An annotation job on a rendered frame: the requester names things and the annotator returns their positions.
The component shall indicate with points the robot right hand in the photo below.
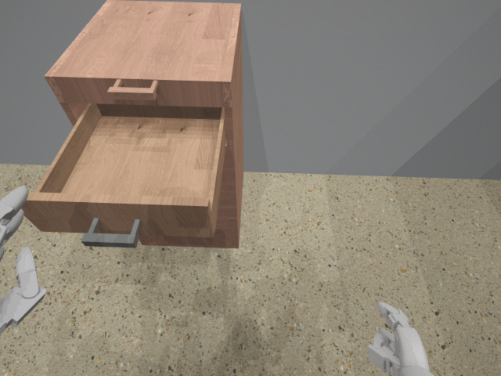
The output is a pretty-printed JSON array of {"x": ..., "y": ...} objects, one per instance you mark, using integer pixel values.
[{"x": 404, "y": 349}]

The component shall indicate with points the handle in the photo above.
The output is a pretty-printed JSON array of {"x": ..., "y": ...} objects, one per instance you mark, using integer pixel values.
[
  {"x": 132, "y": 93},
  {"x": 91, "y": 238}
]

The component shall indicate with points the cabinet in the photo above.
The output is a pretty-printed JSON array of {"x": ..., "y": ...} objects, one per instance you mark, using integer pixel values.
[{"x": 191, "y": 54}]

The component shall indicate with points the drawer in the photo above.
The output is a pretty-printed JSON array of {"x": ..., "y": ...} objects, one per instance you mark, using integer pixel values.
[{"x": 160, "y": 164}]

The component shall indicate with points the robot left hand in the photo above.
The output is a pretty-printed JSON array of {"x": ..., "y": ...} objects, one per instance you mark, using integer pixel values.
[{"x": 19, "y": 301}]

